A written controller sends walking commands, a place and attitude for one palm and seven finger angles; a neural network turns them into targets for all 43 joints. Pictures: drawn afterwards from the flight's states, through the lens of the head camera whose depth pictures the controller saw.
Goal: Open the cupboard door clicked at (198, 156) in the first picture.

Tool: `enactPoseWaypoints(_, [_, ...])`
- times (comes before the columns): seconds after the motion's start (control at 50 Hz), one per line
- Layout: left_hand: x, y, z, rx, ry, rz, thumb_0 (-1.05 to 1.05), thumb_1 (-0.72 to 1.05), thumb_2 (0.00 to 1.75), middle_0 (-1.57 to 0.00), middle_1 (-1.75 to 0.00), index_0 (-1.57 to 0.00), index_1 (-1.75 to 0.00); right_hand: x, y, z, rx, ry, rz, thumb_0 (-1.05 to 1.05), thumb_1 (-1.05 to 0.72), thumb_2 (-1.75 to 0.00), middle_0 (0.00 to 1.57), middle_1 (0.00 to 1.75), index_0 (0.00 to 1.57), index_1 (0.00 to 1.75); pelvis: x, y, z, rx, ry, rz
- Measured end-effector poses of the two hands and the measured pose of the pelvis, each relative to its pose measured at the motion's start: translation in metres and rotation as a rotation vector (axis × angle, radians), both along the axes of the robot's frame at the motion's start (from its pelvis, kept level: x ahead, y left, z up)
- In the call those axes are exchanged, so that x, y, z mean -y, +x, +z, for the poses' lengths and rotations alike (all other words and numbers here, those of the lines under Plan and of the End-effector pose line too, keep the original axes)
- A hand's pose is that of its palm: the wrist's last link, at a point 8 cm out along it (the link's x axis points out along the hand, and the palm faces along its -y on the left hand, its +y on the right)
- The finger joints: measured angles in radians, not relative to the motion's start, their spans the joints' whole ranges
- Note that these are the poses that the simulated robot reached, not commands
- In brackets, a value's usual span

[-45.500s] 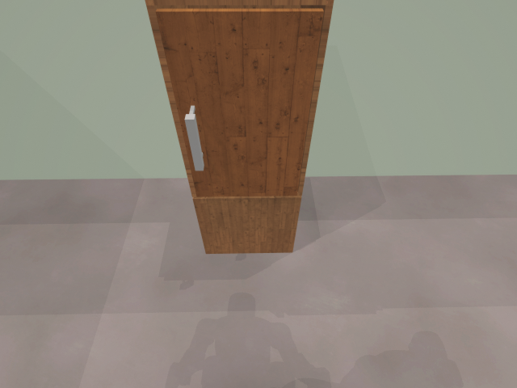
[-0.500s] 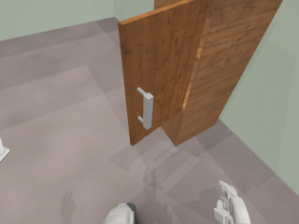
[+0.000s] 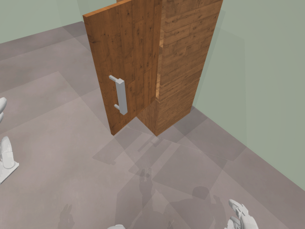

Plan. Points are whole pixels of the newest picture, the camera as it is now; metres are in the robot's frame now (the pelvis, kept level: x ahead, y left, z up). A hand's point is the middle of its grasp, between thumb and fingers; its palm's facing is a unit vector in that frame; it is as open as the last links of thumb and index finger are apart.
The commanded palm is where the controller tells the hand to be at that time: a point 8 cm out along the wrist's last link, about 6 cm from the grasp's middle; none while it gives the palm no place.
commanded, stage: stop stepping back and stand still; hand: left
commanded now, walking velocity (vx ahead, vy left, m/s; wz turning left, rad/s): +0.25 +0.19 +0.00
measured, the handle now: (118, 95) +0.61 +0.17 -0.06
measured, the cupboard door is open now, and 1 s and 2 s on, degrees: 100 100 100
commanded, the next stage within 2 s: let the arm hang, fingers relaxed in 0.80 s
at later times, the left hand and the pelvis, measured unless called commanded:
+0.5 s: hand out of the picture +0.17 +0.28 +0.17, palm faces +0.44 -0.76 -0.47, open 7.4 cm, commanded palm +0.11 +0.31 +0.18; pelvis -0.02 +0.01 +0.00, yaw +0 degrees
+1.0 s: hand (19, 199) +0.17 +0.30 +0.04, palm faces +0.22 -0.85 -0.48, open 7.4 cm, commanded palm none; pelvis -0.04 +0.04 +0.00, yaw +2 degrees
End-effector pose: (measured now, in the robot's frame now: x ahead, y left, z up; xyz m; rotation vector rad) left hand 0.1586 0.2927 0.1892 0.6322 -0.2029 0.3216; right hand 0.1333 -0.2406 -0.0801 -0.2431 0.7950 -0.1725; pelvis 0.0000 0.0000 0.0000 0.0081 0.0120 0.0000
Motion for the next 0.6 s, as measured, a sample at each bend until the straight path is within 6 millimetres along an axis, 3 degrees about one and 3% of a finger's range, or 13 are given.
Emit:
enactPoseWaypoints(0.1, [0.001, -0.017, 0.002, 0.059, -0.063, 0.082, 0.02, 0.88, 0.89, -0.21, -0.30, -0.21, -0.30, 0.020, -0.042, -0.008, -0.080, 0.000, -0.040, 0.01, -0.91, -0.90, 0.20, 0.30, 0.20, 0.30, 0.007, -0.007, 0.008, 0.009, 0.027, -0.008])
enactPoseWaypoints(0.2, [0.005, -0.017, -0.005, 0.074, -0.096, 0.080, 0.02, 0.89, 0.89, -0.21, -0.30, -0.21, -0.30, 0.029, -0.057, -0.008, -0.080, -0.016, -0.058, 0.01, -0.91, -0.90, 0.20, 0.30, 0.20, 0.30, 0.008, -0.014, 0.008, 0.016, 0.034, 0.014])
enactPoseWaypoints(0.32, [0.002, -0.022, -0.002, 0.097, -0.058, 0.025, 0.02, 0.88, 0.89, -0.21, -0.30, -0.21, -0.30, 0.020, -0.043, -0.003, -0.013, -0.026, -0.053, 0.01, -0.91, -0.90, 0.20, 0.30, 0.20, 0.30, 0.000, -0.019, 0.001, 0.032, 0.011, 0.016])
enactPoseWaypoints(0.44, [-0.014, -0.029, 0.002, 0.088, -0.028, 0.046, 0.02, 0.88, 0.89, -0.21, -0.30, -0.21, -0.30, -0.009, -0.017, 0.004, 0.074, 0.022, -0.009, 0.01, -0.91, -0.90, 0.20, 0.30, 0.20, 0.30, -0.008, -0.022, 0.001, 0.035, 0.001, 0.005])
enactPoseWaypoints(0.6, [-0.027, -0.032, -0.013, 0.048, -0.110, 0.084, 0.02, 0.89, 0.89, -0.21, -0.30, -0.21, -0.30, -0.043, 0.000, 0.009, 0.090, 0.052, 0.063, 0.01, -0.91, -0.90, 0.20, 0.30, 0.20, 0.30, -0.020, -0.026, 0.004, 0.029, -0.010, 0.005])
